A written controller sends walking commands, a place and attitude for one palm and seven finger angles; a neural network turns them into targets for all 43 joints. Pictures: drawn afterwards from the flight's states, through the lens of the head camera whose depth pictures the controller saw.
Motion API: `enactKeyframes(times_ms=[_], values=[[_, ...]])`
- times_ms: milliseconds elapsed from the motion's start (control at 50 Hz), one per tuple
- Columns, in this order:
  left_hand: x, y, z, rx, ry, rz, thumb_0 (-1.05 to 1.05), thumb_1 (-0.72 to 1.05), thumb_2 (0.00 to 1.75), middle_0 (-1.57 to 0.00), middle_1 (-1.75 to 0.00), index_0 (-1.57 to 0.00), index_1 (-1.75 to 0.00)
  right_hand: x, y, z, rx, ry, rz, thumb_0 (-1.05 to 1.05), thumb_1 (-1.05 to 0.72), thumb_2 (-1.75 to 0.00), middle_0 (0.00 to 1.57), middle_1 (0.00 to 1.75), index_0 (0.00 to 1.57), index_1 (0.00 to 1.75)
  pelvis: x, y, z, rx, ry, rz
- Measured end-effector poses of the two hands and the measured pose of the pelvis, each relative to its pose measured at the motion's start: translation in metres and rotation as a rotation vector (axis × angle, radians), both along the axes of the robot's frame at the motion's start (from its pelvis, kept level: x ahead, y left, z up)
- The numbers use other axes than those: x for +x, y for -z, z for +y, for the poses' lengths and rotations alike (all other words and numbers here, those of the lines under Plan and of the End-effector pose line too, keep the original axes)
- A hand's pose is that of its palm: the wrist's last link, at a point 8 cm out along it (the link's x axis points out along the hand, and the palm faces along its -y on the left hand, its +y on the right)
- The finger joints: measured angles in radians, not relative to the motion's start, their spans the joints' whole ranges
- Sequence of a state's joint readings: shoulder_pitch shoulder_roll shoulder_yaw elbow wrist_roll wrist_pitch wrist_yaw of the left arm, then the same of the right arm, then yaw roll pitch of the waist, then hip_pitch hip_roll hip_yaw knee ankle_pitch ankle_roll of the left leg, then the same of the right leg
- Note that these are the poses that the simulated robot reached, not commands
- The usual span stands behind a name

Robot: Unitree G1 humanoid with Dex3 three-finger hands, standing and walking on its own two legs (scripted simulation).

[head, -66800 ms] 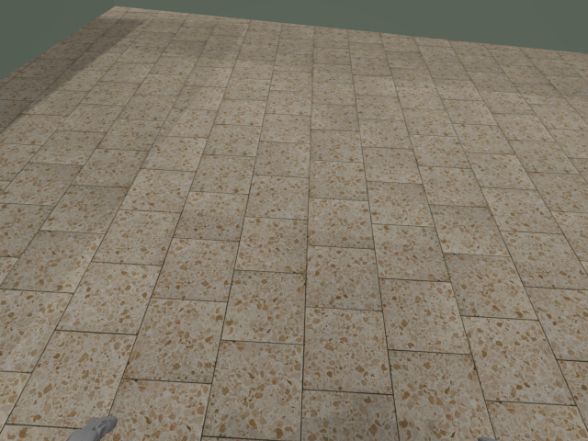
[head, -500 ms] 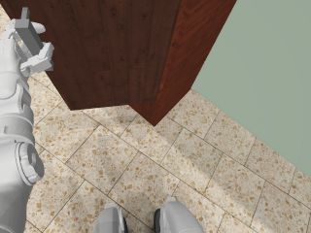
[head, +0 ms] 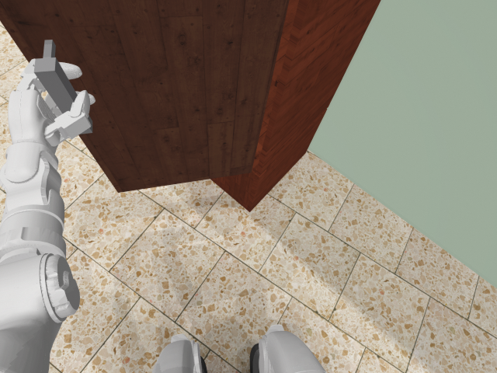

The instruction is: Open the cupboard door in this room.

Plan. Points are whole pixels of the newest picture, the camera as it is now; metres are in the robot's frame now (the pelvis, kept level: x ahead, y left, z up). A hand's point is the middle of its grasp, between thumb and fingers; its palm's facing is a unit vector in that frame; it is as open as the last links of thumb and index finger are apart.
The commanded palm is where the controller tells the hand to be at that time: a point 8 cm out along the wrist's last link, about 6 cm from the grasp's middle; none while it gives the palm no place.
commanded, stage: pull the door open along its arc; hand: left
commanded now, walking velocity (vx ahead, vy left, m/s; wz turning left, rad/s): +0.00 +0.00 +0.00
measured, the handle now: (68, 89) +0.55 +0.24 +0.06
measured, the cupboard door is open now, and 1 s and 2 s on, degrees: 53 96 97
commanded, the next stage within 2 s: open thumb and fingers to let go in 0.80 s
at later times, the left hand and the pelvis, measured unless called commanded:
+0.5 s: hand (132, 193) +0.37 +0.13 +0.07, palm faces +0.44 -0.90 +0.04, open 6.4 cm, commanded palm +0.31 +0.19 +0.06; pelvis +0.01 -0.01 +0.01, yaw +2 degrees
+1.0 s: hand (194, 233) +0.31 +0.05 +0.07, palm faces +0.48 -0.88 -0.03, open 6.5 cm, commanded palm +0.26 +0.10 +0.06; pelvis +0.00 -0.06 +0.02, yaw +6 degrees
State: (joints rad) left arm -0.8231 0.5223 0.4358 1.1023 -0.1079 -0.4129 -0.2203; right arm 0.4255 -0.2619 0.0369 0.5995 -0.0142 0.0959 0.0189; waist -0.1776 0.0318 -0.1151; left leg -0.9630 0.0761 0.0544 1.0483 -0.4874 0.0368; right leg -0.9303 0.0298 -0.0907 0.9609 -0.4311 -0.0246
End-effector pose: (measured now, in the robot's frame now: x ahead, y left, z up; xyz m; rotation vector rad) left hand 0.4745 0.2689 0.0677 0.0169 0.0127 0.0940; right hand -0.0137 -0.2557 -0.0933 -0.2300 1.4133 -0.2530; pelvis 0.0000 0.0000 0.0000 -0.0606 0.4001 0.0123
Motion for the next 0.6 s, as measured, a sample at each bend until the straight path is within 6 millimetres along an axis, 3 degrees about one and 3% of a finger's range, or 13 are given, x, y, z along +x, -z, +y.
enactKeyframes(times_ms=[100,200,420,500,600], values=[[-0.024,0.001,-0.006,-0.003,0.016,-0.009,0.00,0.68,0.72,-0.35,-1.34,-0.33,-1.35,0.023,-0.003,0.002,0.021,-0.002,-0.061,0.01,-0.90,-0.90,0.21,0.30,0.21,0.30,0.008,-0.007,0.001,0.007,0.005,-0.022],[-0.056,0.002,-0.018,-0.021,0.034,-0.023,0.00,0.67,0.71,-0.34,-1.33,-0.32,-1.34,0.060,-0.009,0.003,0.037,-0.031,-0.164,0.01,-0.90,-0.90,0.20,0.30,0.21,0.30,0.014,-0.014,0.003,0.014,0.008,-0.051],[-0.132,0.003,-0.077,-0.074,-0.268,-0.049,0.00,0.64,0.73,-0.34,-1.32,-0.34,-1.29,0.154,-0.011,0.023,0.127,-0.203,-0.409,0.01,-0.90,-0.90,0.20,0.30,0.20,0.30,0.012,-0.015,-0.002,0.040,-0.004,-0.107],[-0.150,0.002,-0.097,-0.051,-0.359,-0.044,0.00,0.64,0.74,-0.34,-1.31,-0.33,-1.30,0.174,-0.010,0.031,0.154,-0.253,-0.451,0.01,-0.90,-0.90,0.20,0.30,0.20,0.30,0.009,-0.014,-0.010,0.050,-0.020,-0.128],[-0.166,0.000,-0.116,-0.015,-0.415,-0.036,-0.01,0.64,0.75,-0.34,-1.30,-0.32,-1.31,0.183,-0.010,0.031,0.166,-0.284,-0.472,0.01,-0.90,-0.90,0.20,0.30,0.20,0.30,0.006,-0.014,-0.023,0.059,-0.036,-0.149]])
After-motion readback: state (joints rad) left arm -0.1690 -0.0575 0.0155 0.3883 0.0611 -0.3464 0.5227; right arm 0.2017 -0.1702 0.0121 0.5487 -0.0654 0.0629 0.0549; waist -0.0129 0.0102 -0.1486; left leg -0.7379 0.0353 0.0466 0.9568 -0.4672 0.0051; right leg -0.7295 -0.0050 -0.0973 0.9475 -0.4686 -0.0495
